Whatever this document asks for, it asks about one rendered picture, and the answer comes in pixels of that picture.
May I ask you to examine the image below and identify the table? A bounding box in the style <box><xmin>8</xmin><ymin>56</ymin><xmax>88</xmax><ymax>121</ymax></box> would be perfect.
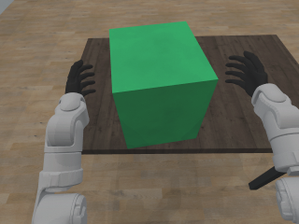
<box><xmin>80</xmin><ymin>35</ymin><xmax>299</xmax><ymax>190</ymax></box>

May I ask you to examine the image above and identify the robot right upper arm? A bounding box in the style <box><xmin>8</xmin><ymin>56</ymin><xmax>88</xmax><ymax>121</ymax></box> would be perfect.
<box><xmin>275</xmin><ymin>176</ymin><xmax>299</xmax><ymax>224</ymax></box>

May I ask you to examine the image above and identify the robot right forearm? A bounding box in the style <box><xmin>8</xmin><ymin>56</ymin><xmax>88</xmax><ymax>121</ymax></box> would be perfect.
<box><xmin>251</xmin><ymin>83</ymin><xmax>299</xmax><ymax>176</ymax></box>

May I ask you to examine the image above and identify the robot left hand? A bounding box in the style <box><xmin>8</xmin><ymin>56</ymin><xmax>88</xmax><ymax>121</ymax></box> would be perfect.
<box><xmin>64</xmin><ymin>60</ymin><xmax>96</xmax><ymax>97</ymax></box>

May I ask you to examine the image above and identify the robot left forearm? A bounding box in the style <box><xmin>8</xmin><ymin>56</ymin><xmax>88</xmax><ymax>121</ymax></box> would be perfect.
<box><xmin>31</xmin><ymin>92</ymin><xmax>90</xmax><ymax>224</ymax></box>

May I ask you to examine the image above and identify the robot right hand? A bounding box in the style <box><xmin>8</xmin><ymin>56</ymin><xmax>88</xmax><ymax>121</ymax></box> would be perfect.
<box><xmin>225</xmin><ymin>50</ymin><xmax>268</xmax><ymax>97</ymax></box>

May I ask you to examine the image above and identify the robot left upper arm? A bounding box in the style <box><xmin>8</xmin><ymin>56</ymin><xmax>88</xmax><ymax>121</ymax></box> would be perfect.
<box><xmin>33</xmin><ymin>193</ymin><xmax>88</xmax><ymax>224</ymax></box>

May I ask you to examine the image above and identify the carton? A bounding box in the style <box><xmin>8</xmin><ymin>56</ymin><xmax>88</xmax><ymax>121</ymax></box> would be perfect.
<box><xmin>108</xmin><ymin>21</ymin><xmax>219</xmax><ymax>149</ymax></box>

